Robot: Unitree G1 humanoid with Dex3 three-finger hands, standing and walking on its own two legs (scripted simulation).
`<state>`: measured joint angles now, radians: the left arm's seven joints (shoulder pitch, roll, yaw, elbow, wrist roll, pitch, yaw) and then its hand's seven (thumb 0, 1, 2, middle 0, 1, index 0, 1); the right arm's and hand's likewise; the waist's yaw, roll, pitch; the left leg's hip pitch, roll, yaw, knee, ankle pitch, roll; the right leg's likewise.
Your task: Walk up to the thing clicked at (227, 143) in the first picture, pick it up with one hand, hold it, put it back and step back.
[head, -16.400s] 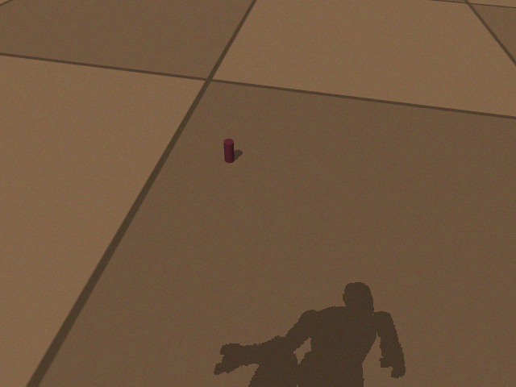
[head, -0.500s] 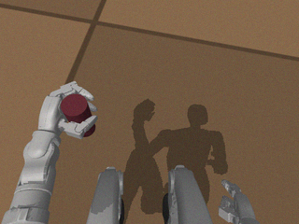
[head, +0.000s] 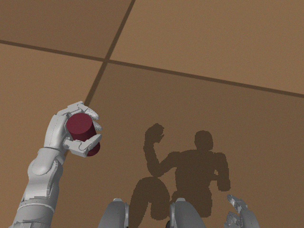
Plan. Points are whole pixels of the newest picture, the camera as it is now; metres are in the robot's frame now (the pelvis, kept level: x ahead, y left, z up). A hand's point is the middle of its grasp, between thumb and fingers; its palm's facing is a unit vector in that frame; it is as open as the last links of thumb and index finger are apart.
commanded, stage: lift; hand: left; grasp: from the side
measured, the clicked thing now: (85, 136) +0.35 +0.17 +0.01
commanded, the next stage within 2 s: hold in 0.70 s
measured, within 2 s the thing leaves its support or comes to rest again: neither
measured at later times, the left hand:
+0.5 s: hand (85, 117) +0.36 +0.15 +0.09, palm faces -0.17 -0.99 +0.01, open 7.7 cm
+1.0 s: hand (86, 112) +0.36 +0.15 +0.11, palm faces -0.16 -0.99 +0.01, open 7.7 cm
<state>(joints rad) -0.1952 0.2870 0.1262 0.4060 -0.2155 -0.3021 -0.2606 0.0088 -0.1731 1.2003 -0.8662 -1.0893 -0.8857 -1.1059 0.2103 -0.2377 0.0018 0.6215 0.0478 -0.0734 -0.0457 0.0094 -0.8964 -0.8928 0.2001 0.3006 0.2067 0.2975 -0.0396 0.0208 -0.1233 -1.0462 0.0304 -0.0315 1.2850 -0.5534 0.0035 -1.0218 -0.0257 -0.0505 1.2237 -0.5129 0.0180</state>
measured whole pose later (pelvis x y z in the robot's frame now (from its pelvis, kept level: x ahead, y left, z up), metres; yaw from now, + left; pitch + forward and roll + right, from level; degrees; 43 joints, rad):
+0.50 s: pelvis +0.02 +0.00 +0.05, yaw +0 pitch +12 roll -2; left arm -0.20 0.27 0.14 0.52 -0.23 -0.35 -0.34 0.01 -0.17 1.20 -0.86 -1.09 -0.88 -1.11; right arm 0.24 -0.23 0.00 0.65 0.03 -0.06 -0.06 0.01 -0.88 -0.89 0.20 0.30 0.21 0.30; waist -0.04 0.01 -0.07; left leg -0.74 0.03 -0.01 1.02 -0.48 0.00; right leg -0.73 -0.02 -0.04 0.97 -0.44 0.01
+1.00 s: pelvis +0.03 -0.01 +0.07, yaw +0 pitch +8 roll -1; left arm -0.20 0.24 0.15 0.55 -0.23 -0.36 -0.35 0.01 -0.16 1.19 -0.86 -1.10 -0.88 -1.12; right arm 0.23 -0.23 0.01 0.67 0.02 -0.05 -0.08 0.01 -0.88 -0.89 0.20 0.30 0.21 0.30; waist -0.03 0.01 -0.05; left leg -0.60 0.04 -0.01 0.90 -0.44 -0.01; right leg -0.60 -0.01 -0.04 0.86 -0.41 0.01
